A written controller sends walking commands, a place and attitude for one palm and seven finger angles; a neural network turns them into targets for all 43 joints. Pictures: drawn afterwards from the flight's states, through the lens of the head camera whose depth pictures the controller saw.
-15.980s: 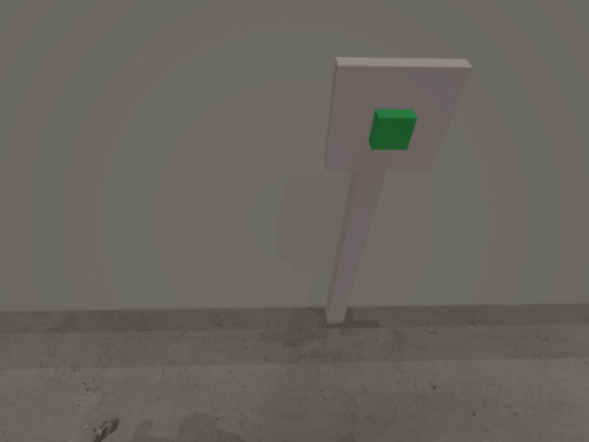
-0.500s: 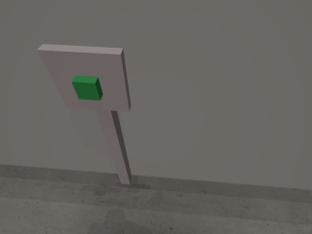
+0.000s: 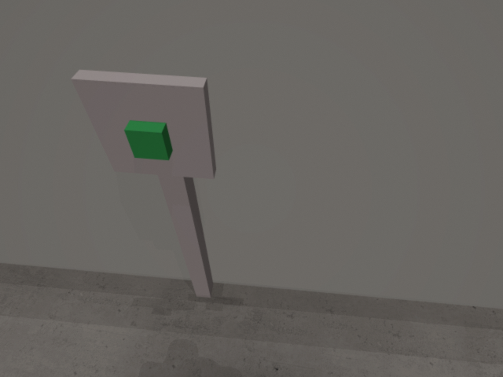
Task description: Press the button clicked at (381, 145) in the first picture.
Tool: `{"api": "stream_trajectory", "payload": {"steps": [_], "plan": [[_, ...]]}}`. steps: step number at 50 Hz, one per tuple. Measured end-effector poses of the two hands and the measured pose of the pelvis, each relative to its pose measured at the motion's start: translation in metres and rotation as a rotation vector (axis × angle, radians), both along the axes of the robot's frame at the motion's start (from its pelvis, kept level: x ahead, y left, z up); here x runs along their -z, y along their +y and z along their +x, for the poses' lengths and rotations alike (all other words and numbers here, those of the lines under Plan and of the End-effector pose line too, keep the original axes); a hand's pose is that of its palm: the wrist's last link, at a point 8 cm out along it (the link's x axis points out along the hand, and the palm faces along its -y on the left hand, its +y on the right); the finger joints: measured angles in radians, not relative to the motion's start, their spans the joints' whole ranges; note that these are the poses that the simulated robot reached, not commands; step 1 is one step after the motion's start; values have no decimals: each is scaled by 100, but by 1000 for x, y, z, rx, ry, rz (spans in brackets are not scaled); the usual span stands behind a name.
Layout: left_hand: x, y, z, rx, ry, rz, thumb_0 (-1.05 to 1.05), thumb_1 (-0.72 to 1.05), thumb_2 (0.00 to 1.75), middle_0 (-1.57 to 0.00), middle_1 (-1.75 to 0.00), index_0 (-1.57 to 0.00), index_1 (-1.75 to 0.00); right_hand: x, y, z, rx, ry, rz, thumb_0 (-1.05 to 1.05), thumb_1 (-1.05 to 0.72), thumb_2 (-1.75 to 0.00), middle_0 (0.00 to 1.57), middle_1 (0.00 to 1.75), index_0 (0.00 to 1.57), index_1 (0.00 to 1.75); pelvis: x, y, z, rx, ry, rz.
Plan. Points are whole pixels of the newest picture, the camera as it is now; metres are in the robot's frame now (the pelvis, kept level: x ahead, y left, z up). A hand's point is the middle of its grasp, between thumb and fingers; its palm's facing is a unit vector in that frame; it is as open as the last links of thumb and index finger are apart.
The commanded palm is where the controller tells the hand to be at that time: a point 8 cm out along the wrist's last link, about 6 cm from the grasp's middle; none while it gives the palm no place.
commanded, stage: raise the hand and make a fist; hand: left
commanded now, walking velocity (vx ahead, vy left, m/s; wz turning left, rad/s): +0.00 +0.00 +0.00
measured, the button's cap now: (150, 139) +0.48 +0.23 +0.10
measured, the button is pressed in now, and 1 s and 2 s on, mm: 0 0 0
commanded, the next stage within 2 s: none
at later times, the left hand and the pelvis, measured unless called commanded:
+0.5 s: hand out of the picture +0.11 +0.17 -0.04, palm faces -0.02 -1.00 +0.05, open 5.3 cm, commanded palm +0.10 +0.24 -0.02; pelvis -0.06 +0.02 -0.06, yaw +0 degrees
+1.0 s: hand (88, 348) +0.15 +0.23 +0.03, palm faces +0.11 -0.99 -0.08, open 3.1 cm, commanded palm +0.12 +0.27 +0.03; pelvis -0.06 +0.04 -0.05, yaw +0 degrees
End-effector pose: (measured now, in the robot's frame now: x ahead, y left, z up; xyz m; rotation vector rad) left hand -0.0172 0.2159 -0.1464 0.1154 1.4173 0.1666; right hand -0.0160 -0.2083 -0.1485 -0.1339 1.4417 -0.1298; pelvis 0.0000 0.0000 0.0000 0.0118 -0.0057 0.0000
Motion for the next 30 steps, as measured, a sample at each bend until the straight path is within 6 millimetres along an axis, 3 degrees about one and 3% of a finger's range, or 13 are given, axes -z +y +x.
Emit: {"api": "stream_trajectory", "payload": {"steps": [4, 5, 10, 13, 16, 19, 22, 26, 30], "plan": [[0, 1, -3, 2, -2, 5, 0, 91, 90, -20, -30, -20, -30, 0, 2, -2, 2, 4, 2, 0, -91, -90, 20, 30, 20, 30, 0, 2, -2, 0, 5, -5], [-5, 4, 5, -31, -44, 11, 1, 92, 90, -21, -30, -20, -30, -1, -1, 0, 2, -25, -9, 1, -92, -90, 20, 30, 20, 30, 1, 3, -4, 7, 4, -9], [-87, 40, 93, -69, -623, 155, 5, 97, 89, -24, -34, -24, -34, -11, -21, 43, 11, -365, -85, 2, -93, -90, 20, 30, 21, 30, 4, 15, -12, -10, 13, -4], [-140, 34, 150, 7, -985, 130, 4, 96, 90, -28, -39, -28, -39, -21, -30, 81, -16, -572, -112, 2, -92, -90, 20, 30, 21, 30, 10, 21, -24, -24, 45, -1], [-167, 11, 182, 80, -1281, 0, 3, 94, 90, -34, -46, -34, -46, -39, -34, 115, -45, -750, -132, 1, -92, -90, 20, 30, 20, 30, 21, 22, -36, -11, 96, 8], [-161, -11, 176, 150, -1434, -173, 1, 93, 90, -41, -54, -41, -54, -60, -34, 141, -93, -873, -142, 1, -91, -90, 20, 30, 20, 30, 34, 21, -48, 7, 129, 15], [-132, -13, 147, 188, -1393, -236, 1, 92, 90, -49, -62, -49, -62, -75, -30, 160, -151, -943, -155, 1, -91, -90, 20, 30, 20, 30, 46, 19, -57, 10, 140, 15], [-101, 12, 101, 119, -1251, -142, 1, 90, 90, -61, -74, -60, -74, -80, -16, 176, -212, -986, -149, 1, -91, -90, 20, 30, 20, 30, 58, 21, -66, -4, 144, -2], [-117, 43, 84, 67, -1340, 12, 2, 90, 90, -72, -86, -71, -86, -64, 9, 176, -262, -979, -109, 0, -90, -90, 20, 30, 20, 30, 68, 23, -74, -27, 157, -30]]}}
